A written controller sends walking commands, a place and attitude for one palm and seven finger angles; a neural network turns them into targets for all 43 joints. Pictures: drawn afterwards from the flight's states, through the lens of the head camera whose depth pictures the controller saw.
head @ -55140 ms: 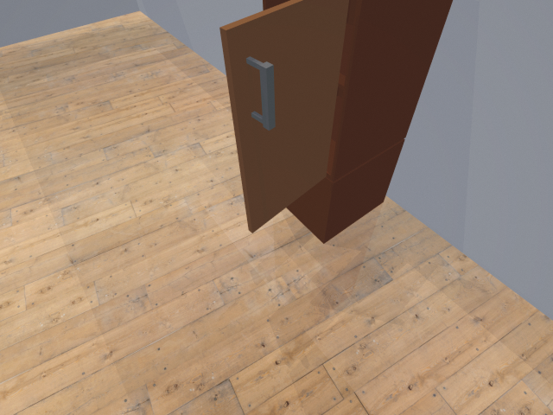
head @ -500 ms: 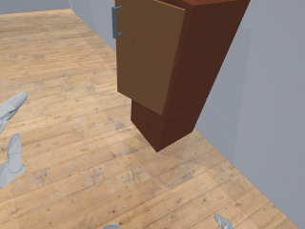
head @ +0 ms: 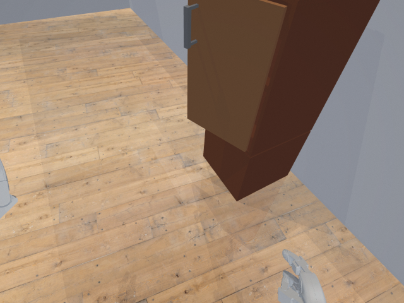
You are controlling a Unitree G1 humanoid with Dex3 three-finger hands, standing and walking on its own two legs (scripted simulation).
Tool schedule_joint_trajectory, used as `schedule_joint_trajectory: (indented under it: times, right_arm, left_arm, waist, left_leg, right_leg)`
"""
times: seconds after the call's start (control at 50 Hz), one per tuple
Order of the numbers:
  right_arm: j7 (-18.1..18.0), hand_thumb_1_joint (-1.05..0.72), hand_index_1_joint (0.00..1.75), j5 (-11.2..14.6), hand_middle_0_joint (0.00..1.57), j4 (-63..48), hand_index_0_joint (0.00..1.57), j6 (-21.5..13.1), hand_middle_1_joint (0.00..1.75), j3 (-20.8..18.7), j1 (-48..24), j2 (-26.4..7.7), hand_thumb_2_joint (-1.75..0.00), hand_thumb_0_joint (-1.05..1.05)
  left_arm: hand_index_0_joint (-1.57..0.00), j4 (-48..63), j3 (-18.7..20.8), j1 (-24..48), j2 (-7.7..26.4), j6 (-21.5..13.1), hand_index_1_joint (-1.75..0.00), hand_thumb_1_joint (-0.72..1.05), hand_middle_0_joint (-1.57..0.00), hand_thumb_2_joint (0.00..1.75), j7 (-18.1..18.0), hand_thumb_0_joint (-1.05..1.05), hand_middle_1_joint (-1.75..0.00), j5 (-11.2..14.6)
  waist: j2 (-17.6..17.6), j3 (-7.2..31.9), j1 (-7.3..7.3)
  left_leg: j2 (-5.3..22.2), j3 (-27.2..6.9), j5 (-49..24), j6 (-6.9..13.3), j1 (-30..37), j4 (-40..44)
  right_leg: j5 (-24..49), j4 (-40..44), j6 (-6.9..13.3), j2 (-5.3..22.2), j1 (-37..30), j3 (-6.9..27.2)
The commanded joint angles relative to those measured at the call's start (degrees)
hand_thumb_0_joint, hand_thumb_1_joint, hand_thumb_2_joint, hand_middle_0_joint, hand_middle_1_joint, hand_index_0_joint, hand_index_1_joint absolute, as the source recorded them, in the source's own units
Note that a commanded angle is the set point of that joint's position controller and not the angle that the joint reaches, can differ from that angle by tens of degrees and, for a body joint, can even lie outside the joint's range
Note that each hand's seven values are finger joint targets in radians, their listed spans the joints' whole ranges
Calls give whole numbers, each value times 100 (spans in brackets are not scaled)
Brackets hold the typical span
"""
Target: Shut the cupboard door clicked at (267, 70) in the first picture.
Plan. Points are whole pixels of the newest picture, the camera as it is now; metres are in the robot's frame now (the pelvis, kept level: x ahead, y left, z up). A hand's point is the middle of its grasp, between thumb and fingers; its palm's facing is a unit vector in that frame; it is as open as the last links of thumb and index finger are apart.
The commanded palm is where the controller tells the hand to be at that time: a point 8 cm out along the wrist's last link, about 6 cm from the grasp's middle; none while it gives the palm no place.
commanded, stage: stop stepping back and stand still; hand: left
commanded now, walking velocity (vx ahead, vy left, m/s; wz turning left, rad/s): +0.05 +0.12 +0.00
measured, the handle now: (191, 26) +0.95 +0.09 +0.13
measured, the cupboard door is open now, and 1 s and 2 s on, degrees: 22 22 22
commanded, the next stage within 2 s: let the arm hang, fingers relaxed in 0.90 s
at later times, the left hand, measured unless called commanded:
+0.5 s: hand out of the picture +0.20 +0.28 +0.20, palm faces +0.38 -0.75 -0.55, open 7.4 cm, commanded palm +0.14 +0.32 +0.19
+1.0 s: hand out of the picture +0.19 +0.30 +0.17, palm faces +0.43 -0.76 -0.49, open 7.4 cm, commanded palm none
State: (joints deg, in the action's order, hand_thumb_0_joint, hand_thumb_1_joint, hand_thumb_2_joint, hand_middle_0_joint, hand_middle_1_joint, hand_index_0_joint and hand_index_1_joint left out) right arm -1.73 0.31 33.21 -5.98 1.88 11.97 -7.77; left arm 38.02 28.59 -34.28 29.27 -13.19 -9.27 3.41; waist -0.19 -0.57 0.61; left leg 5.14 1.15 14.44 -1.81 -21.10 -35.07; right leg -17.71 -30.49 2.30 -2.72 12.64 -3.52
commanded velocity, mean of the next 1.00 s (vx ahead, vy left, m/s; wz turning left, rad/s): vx -0.02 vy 0.00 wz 0.00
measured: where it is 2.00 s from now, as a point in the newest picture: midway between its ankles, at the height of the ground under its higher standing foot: outside the picture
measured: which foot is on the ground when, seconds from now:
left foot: down 0.00-1.00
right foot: down 0.00-1.00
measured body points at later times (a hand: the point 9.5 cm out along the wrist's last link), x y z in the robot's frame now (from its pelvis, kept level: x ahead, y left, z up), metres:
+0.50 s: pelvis +0.00 +0.02 +0.01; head +0.01 +0.04 +0.46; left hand +0.17 +0.32 +0.23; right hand +0.17 -0.21 -0.06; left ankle +0.04 +0.13 -0.73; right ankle -0.02 -0.10 -0.73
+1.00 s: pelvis -0.01 +0.03 +0.01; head -0.01 +0.04 +0.46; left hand +0.16 +0.34 +0.20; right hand +0.14 -0.20 -0.08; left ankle +0.04 +0.13 -0.73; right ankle -0.02 -0.10 -0.73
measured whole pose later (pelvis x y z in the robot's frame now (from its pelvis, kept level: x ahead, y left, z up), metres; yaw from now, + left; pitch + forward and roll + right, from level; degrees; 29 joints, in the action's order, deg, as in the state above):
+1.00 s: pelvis -0.01 +0.03 +0.01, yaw +0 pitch +0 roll -2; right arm -4.2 1.1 35.2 -4.2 0.8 13.3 -10.6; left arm 26.1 25.0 -32.8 25.0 -11.0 -9.6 2.5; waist 1.2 0.7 1.5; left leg 1.1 1.5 10.1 1.4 -17.8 -27.6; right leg -12.7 -23.3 -0.5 -0.4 10.8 -2.5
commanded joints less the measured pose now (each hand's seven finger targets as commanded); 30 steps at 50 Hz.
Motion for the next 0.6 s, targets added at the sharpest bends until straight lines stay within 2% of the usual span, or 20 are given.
schedule_joint_trajectory:
  times: [0.0,0.04,0.06,0.1,0.12,0.14,0.16,0.2,0.22,0.24,0.26,0.32,0.34,0.36,0.44,0.46,0.5,0.58]
  right_arm:
    - [-117,-90,30,107,20,-491,20,116,30,-377,-153,-948,-90,0]
    - [-176,-90,30,158,20,-441,20,131,30,-383,-250,-1034,-90,0]
    - [-223,-90,30,165,20,-408,20,138,30,-398,-279,-1059,-90,0]
    - [-291,-90,30,152,20,-464,20,147,30,-445,-365,-1176,-90,0]
    - [-327,-90,30,131,20,-508,20,139,30,-429,-416,-1178,-90,0]
    - [-360,-90,30,123,20,-528,20,90,30,-383,-558,-1143,-90,0]
    - [-381,-90,30,113,20,-571,20,61,30,-359,-560,-1089,-90,0]
    - [-370,-90,30,94,20,-674,20,-29,30,-374,-580,-1090,-90,0]
    - [-355,-90,30,84,20,-703,20,-80,30,-381,-574,-1092,-90,0]
    - [-350,-90,30,69,20,-710,20,-114,30,-388,-572,-1101,-90,0]
    - [-317,-90,30,78,20,-735,20,-133,30,-377,-544,-1033,-90,0]
    - [-255,-90,30,55,20,-777,20,-90,30,-386,-470,-996,-90,0]
    - [-240,-90,30,53,20,-752,20,-49,30,-416,-401,-986,-90,0]
    - [-232,-90,30,71,20,-780,20,14,30,-397,-395,-942,-90,0]
    - [-272,-90,30,129,20,-685,20,113,30,-417,-341,-990,-90,0]
    - [-288,-90,30,154,20,-661,20,113,30,-409,-367,-1022,-90,0]
    - [-312,-90,30,160,20,-624,20,94,30,-416,-354,-1095,-90,0]
    - [-347,-90,30,130,20,-583,20,-11,30,-367,-472,-1116,-90,0]
  left_arm:
    - [-20,-869,360,-51,349,144,-30,90,-20,90,-151,0,-30,85]
    - [-20,-1339,120,309,247,250,-30,90,-20,90,-129,0,-30,54]
    - [-20,-1500,12,390,237,281,-30,90,-20,90,-108,0,-30,27]
    - [-20,-1375,-252,747,174,279,-30,90,-20,90,-20,0,-30,-31]
    - [-20,-1044,-309,976,223,259,-30,90,-20,90,-11,0,-30,-76]
    - [-20,-530,-284,1365,391,213,-30,90,-20,90,-17,0,-30,-125]
    - [-20,-94,-358,1489,382,161,-30,90,-20,90,-29,0,-30,-150]
    - [-20,827,-300,1756,515,76,-30,90,-20,90,-86,0,-30,-164]
    - [-20,1158,-181,1669,615,38,-30,90,-20,90,-131,0,-30,-167]
    - [-20,1455,156,1423,935,-10,-30,90,-20,90,-183,0,-30,-177]
    - [-20,1521,150,1021,785,-39,-30,90,-20,90,-198,0,-30,-148]
    - [-20,1285,619,0,894,-147,-30,90,-20,90,-237,0,-30,-74]
    - [-20,886,857,-474,972,-133,-30,90,-20,90,-226,0,-30,-31]
    - [-20,724,771,-571,767,-137,-30,90,-20,90,-192,0,-30,26]
    - [-20,-481,624,-625,397,16,-30,90,-20,90,-102,0,-30,155]
    - [-20,-607,466,-452,311,52,-30,90,-20,90,-80,0,-30,155]
    - [-20,-807,208,-216,190,113,-30,90,-20,90,-55,0,-30,129]
    - [-20,-495,-395,742,36,160,-30,90,-20,90,-48,0,-30,-40]
  waist:
    - [-671,461,100]
    - [-935,316,108]
    - [-1097,286,87]
    - [-1013,399,21]
    - [-735,479,-2]
    - [-222,597,-25]
    - [46,691,-42]
    - [553,930,-81]
    - [838,1011,-97]
    - [1136,1103,-134]
    - [1256,1122,-127]
    - [1548,1159,-117]
    - [1356,1167,-122]
    - [1230,1071,-76]
    - [513,657,-14]
    - [312,535,8]
    - [130,467,-2]
    - [-88,293,-13]
  left_leg:
    - [-190,-56,278,75,-404,-421]
    - [-210,-99,-264,157,112,174]
    - [-166,-143,-887,227,458,464]
    - [89,-283,-2050,343,939,636]
    - [200,-355,-2614,389,1081,689]
    - [253,-431,-3084,408,1197,739]
    - [286,-483,-3425,427,1242,777]
    - [271,-478,-3624,399,1366,748]
    - [242,-478,-3438,376,1326,776]
    - [211,-515,-3095,357,1176,805]
    - [167,-506,-2781,333,1072,858]
    - [86,-501,-2213,243,742,958]
    - [92,-510,-1941,198,601,1018]
    - [103,-486,-1737,178,480,1073]
    - [200,-487,-937,199,274,1310]
    - [220,-490,-765,215,281,1353]
    - [219,-482,-351,258,342,1432]
    - [73,-436,412,302,448,1420]
  right_leg:
    - [1555,1117,470,1631,-496,1903]
    - [2299,788,185,1374,-278,1270]
    - [2573,604,-3,1142,-183,933]
    - [2686,420,-276,782,-79,610]
    - [2848,311,-336,676,-128,506]
    - [2934,183,-371,658,-185,428]
    - [2867,113,-373,600,-300,349]
    - [2544,117,-330,508,-435,340]
    - [2311,143,-297,492,-513,345]
    - [2117,207,-271,516,-642,379]
    - [1937,265,-227,516,-733,382]
    - [1638,386,-148,495,-888,389]
    - [1498,462,-134,494,-957,358]
    - [1456,497,-134,487,-948,377]
    - [1158,789,-220,455,-624,385]
    - [1068,843,-255,447,-492,436]
    - [826,948,-283,457,-327,496]
    - [96,1270,-267,583,53,674]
